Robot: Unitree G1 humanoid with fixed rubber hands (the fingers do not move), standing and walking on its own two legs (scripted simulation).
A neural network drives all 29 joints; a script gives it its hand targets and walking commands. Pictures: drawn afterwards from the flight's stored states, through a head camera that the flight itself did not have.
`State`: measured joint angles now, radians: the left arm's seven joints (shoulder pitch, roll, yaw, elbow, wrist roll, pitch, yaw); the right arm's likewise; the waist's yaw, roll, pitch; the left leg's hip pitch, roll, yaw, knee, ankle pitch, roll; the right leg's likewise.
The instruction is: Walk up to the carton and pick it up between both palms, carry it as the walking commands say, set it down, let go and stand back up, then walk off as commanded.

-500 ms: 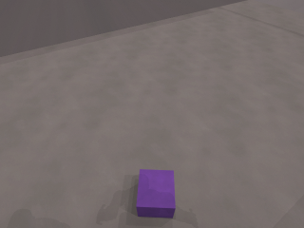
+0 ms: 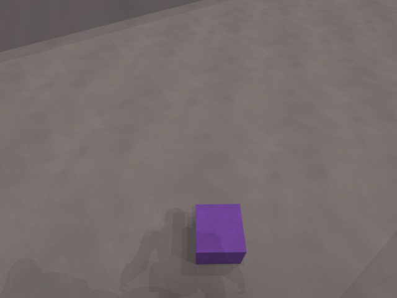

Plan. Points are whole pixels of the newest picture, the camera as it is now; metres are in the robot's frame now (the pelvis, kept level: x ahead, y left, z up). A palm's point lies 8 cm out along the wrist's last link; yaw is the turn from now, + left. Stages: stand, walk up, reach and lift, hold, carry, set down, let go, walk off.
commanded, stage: walk off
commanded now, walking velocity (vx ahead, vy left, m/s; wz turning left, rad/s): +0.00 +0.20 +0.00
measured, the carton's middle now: (217, 234) +0.49 -0.09 -0.67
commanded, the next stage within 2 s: none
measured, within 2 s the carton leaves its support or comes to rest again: neither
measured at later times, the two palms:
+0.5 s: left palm out of the picture -0.02 +0.40 -0.15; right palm out of the picture +0.05 -0.13 -0.13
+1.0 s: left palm out of the picture -0.01 +0.48 -0.11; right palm out of the picture +0.01 -0.02 -0.15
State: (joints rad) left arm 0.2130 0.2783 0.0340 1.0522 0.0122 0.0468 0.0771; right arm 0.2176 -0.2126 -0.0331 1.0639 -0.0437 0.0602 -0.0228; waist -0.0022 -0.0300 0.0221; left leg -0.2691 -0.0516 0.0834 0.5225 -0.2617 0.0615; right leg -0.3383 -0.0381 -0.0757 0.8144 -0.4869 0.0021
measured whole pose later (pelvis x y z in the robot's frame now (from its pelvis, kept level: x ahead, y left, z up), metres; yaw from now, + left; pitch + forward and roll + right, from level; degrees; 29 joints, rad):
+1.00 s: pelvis -0.01 +0.23 +0.01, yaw +2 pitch -1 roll +1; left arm 0.27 0.15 0.06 1.03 0.04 0.03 0.07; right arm 0.26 -0.24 -0.09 1.04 -0.03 0.09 0.02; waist 0.00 0.06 0.05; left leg -0.45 0.02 -0.08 1.04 -0.31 -0.09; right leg -0.17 -0.11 -0.14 0.50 -0.29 0.01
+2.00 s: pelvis +0.00 +0.49 +0.00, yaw +1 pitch +0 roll +0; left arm 0.28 0.25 0.11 1.02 0.03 0.08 0.06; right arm 0.16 -0.18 -0.06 0.97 -0.04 0.04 0.00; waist 0.01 -0.07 0.06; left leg -0.29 0.03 0.10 0.58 -0.29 0.02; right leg -0.44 -0.08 -0.02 1.13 -0.55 0.00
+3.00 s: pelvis +0.00 +0.70 -0.01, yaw +0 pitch -1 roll +1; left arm 0.21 0.16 0.04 0.98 0.02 0.04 0.07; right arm 0.21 -0.19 -0.05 1.02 -0.02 0.06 -0.03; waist -0.01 0.04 0.03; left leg -0.32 -0.02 0.11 0.65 -0.34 0.04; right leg -0.25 -0.03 -0.16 0.64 -0.37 -0.05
